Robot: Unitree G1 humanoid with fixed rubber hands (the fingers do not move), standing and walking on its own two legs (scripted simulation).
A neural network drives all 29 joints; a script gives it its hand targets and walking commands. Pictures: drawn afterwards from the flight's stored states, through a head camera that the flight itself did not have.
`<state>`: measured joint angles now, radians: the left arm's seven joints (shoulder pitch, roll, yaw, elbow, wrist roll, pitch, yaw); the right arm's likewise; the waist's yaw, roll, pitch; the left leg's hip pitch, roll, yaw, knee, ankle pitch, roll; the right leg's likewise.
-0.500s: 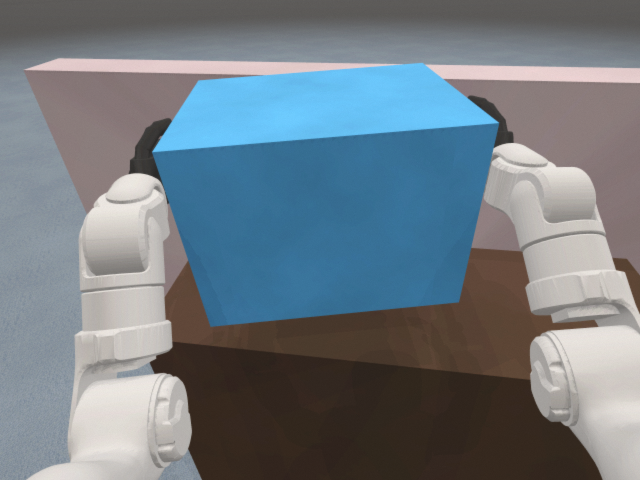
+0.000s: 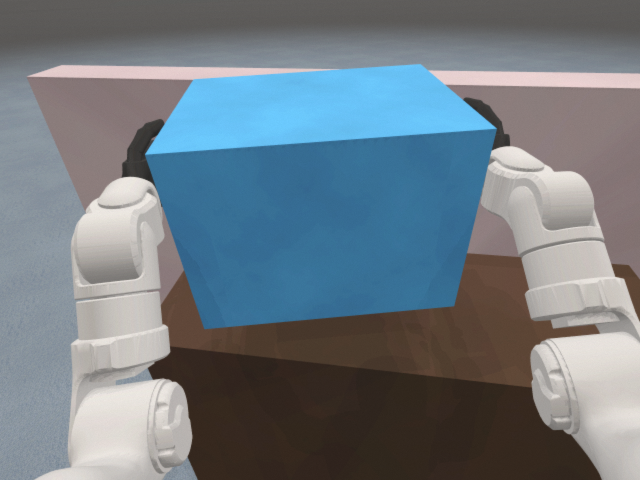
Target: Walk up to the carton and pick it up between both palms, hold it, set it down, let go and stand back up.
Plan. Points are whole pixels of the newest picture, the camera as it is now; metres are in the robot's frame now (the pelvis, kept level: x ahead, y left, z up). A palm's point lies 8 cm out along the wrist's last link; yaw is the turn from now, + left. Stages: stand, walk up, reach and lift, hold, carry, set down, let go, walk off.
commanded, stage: hold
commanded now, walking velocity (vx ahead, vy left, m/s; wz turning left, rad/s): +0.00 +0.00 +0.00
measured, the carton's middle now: (319, 188) +0.38 +0.00 +0.25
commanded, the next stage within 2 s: set down in 0.10 s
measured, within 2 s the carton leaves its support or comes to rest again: neither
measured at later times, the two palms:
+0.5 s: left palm (180, 207) +0.37 +0.17 +0.24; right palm (489, 225) +0.36 -0.21 +0.20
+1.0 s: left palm (180, 223) +0.38 +0.18 +0.21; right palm (470, 233) +0.38 -0.20 +0.17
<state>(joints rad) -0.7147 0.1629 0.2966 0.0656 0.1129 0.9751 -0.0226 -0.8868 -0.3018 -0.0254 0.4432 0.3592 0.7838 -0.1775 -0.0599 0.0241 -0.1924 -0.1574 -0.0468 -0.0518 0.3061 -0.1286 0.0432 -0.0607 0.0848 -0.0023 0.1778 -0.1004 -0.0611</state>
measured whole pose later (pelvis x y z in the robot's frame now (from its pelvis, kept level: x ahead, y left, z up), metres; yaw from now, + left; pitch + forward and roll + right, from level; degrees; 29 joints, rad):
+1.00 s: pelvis -0.01 -0.02 +0.00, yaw +2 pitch -2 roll +0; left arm -0.71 0.16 0.25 0.29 0.14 0.58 -0.02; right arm -0.70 -0.15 -0.17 0.58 0.06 0.30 -0.05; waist -0.07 -0.03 -0.02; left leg -0.14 -0.05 -0.08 0.30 -0.11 0.03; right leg -0.07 0.08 -0.05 0.23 -0.13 -0.08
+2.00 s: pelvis +0.01 -0.01 +0.00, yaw +2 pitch +1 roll +0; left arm -0.71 0.07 0.29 0.48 0.19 0.45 0.00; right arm -0.71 -0.11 -0.35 0.72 -0.12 0.21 0.05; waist -0.10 0.01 -0.04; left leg -0.18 -0.06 -0.07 0.26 -0.10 0.03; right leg -0.11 0.06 -0.06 0.21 -0.13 -0.07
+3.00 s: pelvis +0.00 -0.02 +0.00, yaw +4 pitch +4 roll +0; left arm -0.75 0.07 0.37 0.72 0.22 0.19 -0.02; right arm -0.76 -0.03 -0.55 0.74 -0.32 0.11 0.09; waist -0.11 0.00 -0.04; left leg -0.22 -0.06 -0.09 0.21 -0.06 0.02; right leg -0.17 0.06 -0.09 0.22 -0.12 -0.08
